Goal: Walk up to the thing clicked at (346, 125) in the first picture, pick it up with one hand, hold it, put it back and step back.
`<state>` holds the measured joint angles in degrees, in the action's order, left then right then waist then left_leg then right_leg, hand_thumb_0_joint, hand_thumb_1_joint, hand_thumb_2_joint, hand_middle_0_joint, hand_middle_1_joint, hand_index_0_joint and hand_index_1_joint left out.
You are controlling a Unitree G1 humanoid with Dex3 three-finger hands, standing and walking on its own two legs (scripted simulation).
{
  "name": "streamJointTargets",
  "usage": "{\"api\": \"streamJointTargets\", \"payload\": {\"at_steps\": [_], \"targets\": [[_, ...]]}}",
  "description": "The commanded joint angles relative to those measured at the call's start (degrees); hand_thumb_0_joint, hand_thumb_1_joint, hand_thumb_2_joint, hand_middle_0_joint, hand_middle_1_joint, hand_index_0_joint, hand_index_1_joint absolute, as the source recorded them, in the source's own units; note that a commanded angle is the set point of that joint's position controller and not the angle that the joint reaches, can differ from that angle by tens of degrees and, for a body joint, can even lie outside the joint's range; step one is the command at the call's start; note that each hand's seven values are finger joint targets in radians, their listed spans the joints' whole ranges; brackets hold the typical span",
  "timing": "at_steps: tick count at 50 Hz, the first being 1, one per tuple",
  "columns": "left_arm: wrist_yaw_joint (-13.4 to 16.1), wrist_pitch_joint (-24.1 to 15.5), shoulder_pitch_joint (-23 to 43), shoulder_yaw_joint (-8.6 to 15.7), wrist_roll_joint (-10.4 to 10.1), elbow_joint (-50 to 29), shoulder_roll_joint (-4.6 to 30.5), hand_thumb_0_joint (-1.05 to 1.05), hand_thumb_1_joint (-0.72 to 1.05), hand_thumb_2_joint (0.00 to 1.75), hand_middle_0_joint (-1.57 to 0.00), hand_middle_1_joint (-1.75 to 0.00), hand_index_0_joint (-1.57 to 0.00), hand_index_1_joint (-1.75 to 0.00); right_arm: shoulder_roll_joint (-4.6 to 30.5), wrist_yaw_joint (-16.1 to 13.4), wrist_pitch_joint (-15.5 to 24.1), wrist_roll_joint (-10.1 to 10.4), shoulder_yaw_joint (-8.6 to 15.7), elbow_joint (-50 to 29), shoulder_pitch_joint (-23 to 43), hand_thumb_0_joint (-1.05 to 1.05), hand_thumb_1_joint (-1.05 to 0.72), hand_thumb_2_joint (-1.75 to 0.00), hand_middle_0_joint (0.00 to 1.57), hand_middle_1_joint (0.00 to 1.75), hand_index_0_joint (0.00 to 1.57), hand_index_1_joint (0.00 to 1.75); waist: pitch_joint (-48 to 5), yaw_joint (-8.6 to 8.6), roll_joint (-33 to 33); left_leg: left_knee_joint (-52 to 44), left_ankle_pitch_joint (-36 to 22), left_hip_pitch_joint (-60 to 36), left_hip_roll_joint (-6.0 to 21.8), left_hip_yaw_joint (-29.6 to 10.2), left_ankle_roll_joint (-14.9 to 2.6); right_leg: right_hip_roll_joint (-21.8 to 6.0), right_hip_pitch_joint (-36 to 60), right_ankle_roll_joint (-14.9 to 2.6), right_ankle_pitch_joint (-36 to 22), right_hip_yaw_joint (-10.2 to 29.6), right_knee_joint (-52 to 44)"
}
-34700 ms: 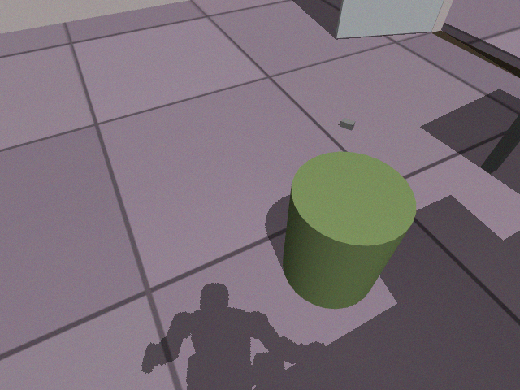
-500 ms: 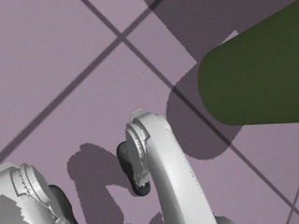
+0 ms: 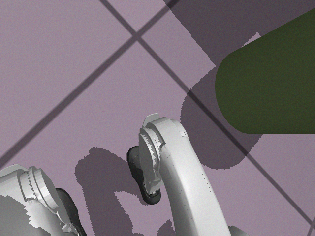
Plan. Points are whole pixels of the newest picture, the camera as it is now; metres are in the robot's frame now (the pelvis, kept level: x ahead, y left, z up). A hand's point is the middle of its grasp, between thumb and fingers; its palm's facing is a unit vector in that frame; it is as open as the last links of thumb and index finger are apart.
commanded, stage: rest palm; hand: left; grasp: from above
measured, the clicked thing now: out of the picture +0.49 +0.28 -0.31
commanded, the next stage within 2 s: close in 0.96 s
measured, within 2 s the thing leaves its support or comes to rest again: neither
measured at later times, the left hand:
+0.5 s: hand out of the picture +0.47 +0.26 -0.27, palm faces -0.13 -0.43 -0.89, open 14.1 cm
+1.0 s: hand out of the picture +0.48 +0.28 -0.28, palm faces -0.15 -0.41 -0.90, open 13.5 cm
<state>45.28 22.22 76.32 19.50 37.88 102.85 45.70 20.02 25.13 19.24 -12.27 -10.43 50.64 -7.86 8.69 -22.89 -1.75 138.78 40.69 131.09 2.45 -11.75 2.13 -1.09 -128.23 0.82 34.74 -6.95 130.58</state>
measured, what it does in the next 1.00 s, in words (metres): stands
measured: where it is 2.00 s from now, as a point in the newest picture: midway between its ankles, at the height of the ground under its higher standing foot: (112, 206)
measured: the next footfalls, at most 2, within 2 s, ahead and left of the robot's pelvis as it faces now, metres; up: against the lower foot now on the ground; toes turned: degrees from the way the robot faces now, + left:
none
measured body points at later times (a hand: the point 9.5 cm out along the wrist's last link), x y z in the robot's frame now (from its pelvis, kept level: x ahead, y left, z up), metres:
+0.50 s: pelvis +0.00 +0.00 -0.01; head +0.32 +0.07 +0.30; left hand +0.48 +0.28 -0.22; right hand -0.03 -0.24 -0.07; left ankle +0.07 +0.14 -0.30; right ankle +0.12 -0.12 -0.30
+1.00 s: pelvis +0.00 +0.01 -0.02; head +0.32 +0.08 +0.28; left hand +0.49 +0.29 -0.23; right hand -0.02 -0.23 -0.07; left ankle +0.07 +0.14 -0.30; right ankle +0.12 -0.12 -0.30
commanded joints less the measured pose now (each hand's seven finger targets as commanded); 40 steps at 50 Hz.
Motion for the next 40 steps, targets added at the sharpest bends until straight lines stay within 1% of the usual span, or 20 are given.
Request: {"api": "streamJointTargets", "payload": {"at_steps": [1,2,3,5,11,15,16,20,23,25,26,27,28,30,31,32,33,35,36,40], "targets": [[2.9,0.4,17.2,-1.8,2.3,0.3,11.1,0.0,-0.54,0.96,-0.07,-1.04,-0.08,-1.03,19.0,0.6,-0.1,0.1,2.7,2.9,-17.6,0.0,-0.9,-0.9,0.2,0.3,0.2,0.3,-36.9,-6.03,20.7,-13.5,-9.8,-24.6,0.0,3.8,-2.28,2.9,23.7,-0.92,-11.9,-6.0,-12.3],[3.0,0.5,16.8,-2.2,2.1,0.8,11.1,0.0,-0.52,0.94,-0.08,-1.04,-0.09,-1.03,18.9,0.7,-0.1,-0.3,2.2,2.1,-17.4,0.0,-0.9,-0.9,0.2,0.3,0.2,0.3,-35.6,-6.48,19.9,-13.2,-9.6,-23.3,-0.3,4.1,-2.55,3.0,24.7,-0.71,-11.9,-5.9,-12.3],[3.2,0.6,15.9,-2.0,1.3,1.4,11.7,0.0,-0.52,0.93,-0.07,-1.05,-0.08,-1.03,19.2,0.7,0.0,-0.4,2.0,1.7,-16.3,0.0,-0.9,-0.9,0.2,0.3,0.2,0.3,-34.6,-5.87,18.8,-13.2,-9.2,-22.9,-0.2,3.9,-2.67,2.9,24.8,-0.5,-11.6,-6.1,-12.2],[3.5,0.8,15.4,-2.2,1.3,1.5,13.3,0.0,-0.51,0.91,-0.07,-1.05,-0.09,-1.02,19.3,0.6,-0.1,-0.4,1.2,0.4,-15.7,0.0,-0.9,-0.9,0.2,0.3,0.2,0.3,-34.3,-5.96,18.2,-12.8,-9.7,-22.1,-0.3,3.8,-3.04,3.1,25.8,-0.24,-12.2,-6.0,-12.4],[3.7,-0.1,14.0,-2.8,0.5,0.1,15.3,0.0,-0.54,0.95,-0.07,-1.04,-0.07,-1.03,19.3,0.7,-0.4,-0.7,-0.7,-2.9,-15.0,0.0,-0.9,-0.9,0.2,0.3,0.2,0.3,-36.7,-6.5,18.0,-11.4,-11.0,-20.4,-0.1,4.0,-3.34,3.8,29.4,0.07,-14.0,-5.8,-12.3],[5.2,-1.5,16.1,-1.7,-0.5,-2.9,18.1,0.0,-0.55,0.95,-0.08,-1.03,-0.07,-1.03,20.6,0.8,-0.2,-1.1,-1.2,-3.6,-14.1,0.0,-0.91,-0.9,0.2,0.3,0.2,0.3,-36.8,-6.94,21.3,-11.4,-9.9,-22.3,0.4,3.2,-3.04,3.7,30.0,-0.07,-13.3,-6.5,-11.8],[5.4,-1.7,15.7,-1.8,-1.6,-3.2,17.2,0.0,-0.57,0.98,-0.07,-1.01,-0.06,-1.02,20.2,1.0,-0.1,-1.3,-1.8,-4.6,-13.3,0.0,-0.91,-0.9,0.2,0.3,0.2,0.3,-36.4,-7.06,22.0,-10.6,-10.4,-24.3,0.3,2.9,-2.83,3.3,28.9,-0.14,-13.5,-6.8,-10.9],[5.9,-3.0,16.9,-2.5,-3.1,-5.1,17.5,0.0,-0.54,0.95,-0.08,-1.02,-0.07,-1.02,21.2,1.2,0.0,-2.2,-2.7,-4.7,-12.5,0.0,-0.91,-0.9,0.2,0.3,0.2,0.3,-36.2,-8.1,25.6,-9.7,-11.1,-26.7,0.3,3.1,-2.51,3.4,29.3,-0.37,-14.1,-7.4,-10.1],[6.0,-3.2,17.1,-2.2,-2.7,-5.3,19.5,0.0,-0.53,0.99,-0.09,-1.03,-0.08,-1.03,21.6,1.4,0.0,-2.0,-3.3,-4.5,-11.9,0.0,-0.91,-0.9,0.2,0.3,0.2,0.3,-35.9,-8.28,27.0,-10.0,-11.3,-27.9,0.3,2.5,-2.08,3.1,28.6,-0.48,-14.4,-7.8,-9.3],[6.2,-3.2,16.3,-2.3,-2.3,-4.4,19.4,0.0,-0.53,1.03,-0.09,-1.05,-0.08,-1.06,22.1,1.6,0.0,-1.9,-3.4,-4.5,-12.8,0.0,-0.91,-0.9,0.2,0.3,0.2,0.3,-35.1,-8.6,27.2,-9.8,-10.9,-27.4,0.5,2.1,-2.17,3.2,28.0,-0.63,-14.2,-8.0,-9.1],[6.1,-3.1,16.4,-2.5,-3.1,-3.8,18.9,0.0,-0.52,1.04,-0.11,-1.05,-0.09,-1.07,22.3,1.7,0.2,-1.8,-3.5,-5.0,-11.8,0.0,-0.91,-0.9,0.2,0.3,0.2,0.3,-34.1,-8.78,26.3,-9.3,-10.7,-27.9,0.4,1.7,-2.1,2.9,27.2,-0.52,-14.1,-8.2,-8.7],[6.2,-3.2,16.4,-2.6,-3.1,-3.8,18.6,0.0,-0.53,1.03,-0.1,-1.05,-0.08,-1.07,22.5,1.8,0.2,-1.8,-3.6,-5.0,-12.1,0.0,-0.91,-0.9,0.2,0.3,0.2,0.3,-33.8,-9.2,26.7,-9.1,-11.3,-28.0,0.4,1.3,-2.16,2.9,26.8,-0.54,-14.5,-8.4,-8.5],[6.1,-3.1,16.1,-2.8,-2.3,-2.7,18.7,0.0,-0.51,1.03,-0.11,-1.06,-0.1,-1.07,22.6,1.9,0.1,-1.8,-3.7,-4.5,-13.1,0.0,-0.91,-0.9,0.2,0.3,0.2,0.3,-33.8,-9.54,26.3,-9.2,-11.6,-26.6,0.5,1.6,-2.18,3.3,27.6,-0.49,-15.1,-8.2,-8.9],[5.7,-2.9,15.4,-3.5,-3.9,-2.1,17.3,0.0,-0.48,1.03,-0.11,-1.09,-0.11,-1.09,22.9,2.2,0.3,-1.8,-3.9,-5.6,-12.1,0.0,-0.91,-0.9,0.2,0.3,0.2,0.3,-31.9,-9.76,24.8,-8.6,-11.8,-26.6,0.2,1.0,-2.16,2.8,26.8,-0.34,-15.2,-8.8,-7.6],[5.8,-2.8,14.8,-2.9,-3.4,-0.9,18.3,0.0,-0.48,1.03,-0.11,-1.09,-0.11,-1.09,23.4,2.2,0.3,-1.4,-3.8,-5.5,-13.3,0.0,-0.91,-0.9,0.2,0.3,0.2,0.3,-32.5,-9.81,24.3,-8.6,-12.2,-26.1,0.4,0.7,-2.32,3.1,27.2,-0.25,-15.4,-8.8,-8.0],[5.6,-2.6,14.7,-3.6,-3.7,-0.9,17.4,0.0,-0.47,1.01,-0.11,-1.07,-0.12,-1.07,23.2,2.3,0.1,-1.5,-4.2,-6.7,-13.2,0.0,-0.91,-0.9,0.2,0.3,0.2,0.3,-32.3,-10.3,23.7,-8.1,-12.7,-25.6,0.2,0.6,-2.41,3.1,27.1,-0.26,-16.0,-8.8,-8.0],[5.6,-2.7,15.1,-3.5,-3.0,-0.7,18.4,0.0,-0.46,0.99,-0.12,-1.08,-0.13,-1.07,23.7,2.2,0.1,-1.3,-4.0,-6.0,-13.5,0.0,-0.91,-0.9,0.2,0.3,0.2,0.3,-32.5,-10.08,23.7,-9.0,-12.7,-24.8,0.4,0.7,-2.2,3.4,28.1,-0.29,-16.4,-8.7,-8.4],[4.9,-2.6,14.5,-4.3,-4.0,-0.4,17.3,0.0,-0.45,1.01,-0.11,-1.1,-0.12,-1.09,23.4,2.5,0.4,-1.6,-4.6,-6.9,-13.3,0.0,-0.9,-0.9,0.2,0.3,0.2,0.3,-31.4,-10.53,22.4,-7.5,-13.5,-23.1,0.1,1.0,-2.49,3.2,28.5,0.03,-17.0,-8.8,-7.6],[5.0,-2.5,14.6,-4.0,-3.7,0.2,18.1,0.0,-0.47,1.0,-0.1,-1.1,-0.11,-1.09,24.2,2.5,0.5,-1.2,-4.5,-6.7,-13.6,0.0,-0.91,-0.9,0.2,0.3,0.2,0.3,-31.8,-10.39,22.0,-7.8,-13.0,-22.8,0.2,0.7,-2.52,3.4,28.5,0.07,-16.6,-8.9,-8.0],[4.5,-2.5,14.6,-4.6,-2.7,-0.5,19.3,0.0,-0.47,0.99,-0.11,-1.08,-0.12,-1.07,23.8,2.3,0.5,-1.0,-4.9,-7.3,-13.0,0.0,-0.91,-0.9,0.2,0.3,0.2,0.3,-30.9,-10.02,22.4,-8.2,-11.6,-22.6,0.2,0.5,-2.45,3.5,27.9,-0.1,-15.6,-8.9,-8.1]]}}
